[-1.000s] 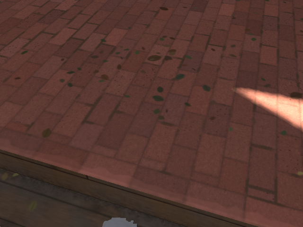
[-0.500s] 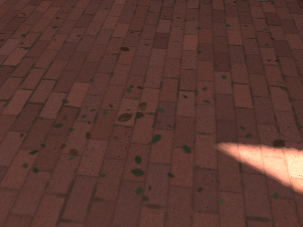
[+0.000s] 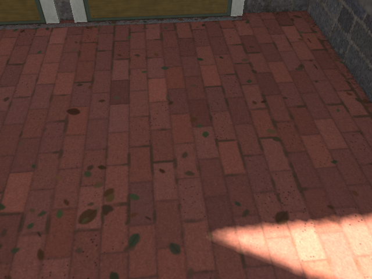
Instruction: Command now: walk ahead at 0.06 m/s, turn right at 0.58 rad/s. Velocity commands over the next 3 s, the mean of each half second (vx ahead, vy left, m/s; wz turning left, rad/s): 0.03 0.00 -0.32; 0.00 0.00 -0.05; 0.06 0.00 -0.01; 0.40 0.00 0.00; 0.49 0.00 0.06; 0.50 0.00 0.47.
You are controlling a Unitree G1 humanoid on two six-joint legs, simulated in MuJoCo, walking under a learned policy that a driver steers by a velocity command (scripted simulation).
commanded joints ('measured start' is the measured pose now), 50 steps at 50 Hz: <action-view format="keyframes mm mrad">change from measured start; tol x16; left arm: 1 -169 139 35 -168 5 -50 -3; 50 11 47 1 -210 -33 52 30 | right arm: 1 9 -101 -22 -61 5 10 -19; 17 -11 -41 -17 -227 34 64 -65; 50 132 -12 -19 -39 41 81 -17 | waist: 1 -74 12 -71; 10 -68 -164 -54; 13 2 275 -12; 17 -28 69 11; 26 -56 151 55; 31 -63 -131 93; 50 -52 -5 105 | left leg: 1 100 34 113 -182 -154 -77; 11 583 30 140 -1118 119 31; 13 712 358 -340 -1251 284 253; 16 597 293 -251 -1221 8 264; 25 557 144 -15 -1200 -100 212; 50 627 28 149 -1085 129 96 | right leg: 1 111 -228 382 -406 104 -163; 9 277 -232 382 -382 33 -118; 13 -101 -6 83 163 -370 63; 16 -83 -144 124 459 -208 141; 25 341 -153 -42 -327 0 107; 27 499 -248 79 -321 129 59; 32 300 -246 113 -394 -189 29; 50 374 -198 48 -318 76 43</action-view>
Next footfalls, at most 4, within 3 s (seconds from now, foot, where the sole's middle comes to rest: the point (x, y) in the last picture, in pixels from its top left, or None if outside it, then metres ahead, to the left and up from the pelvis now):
0.24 left None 0.17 0.14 -0.73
0.54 right None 0.11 -0.09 -0.73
1.90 left None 0.45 0.10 -0.73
2.40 right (248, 222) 0.76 -0.18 -0.73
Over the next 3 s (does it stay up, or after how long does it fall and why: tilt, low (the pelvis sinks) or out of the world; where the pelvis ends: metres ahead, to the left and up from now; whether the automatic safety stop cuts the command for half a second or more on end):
stays up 0.92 -0.03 0.02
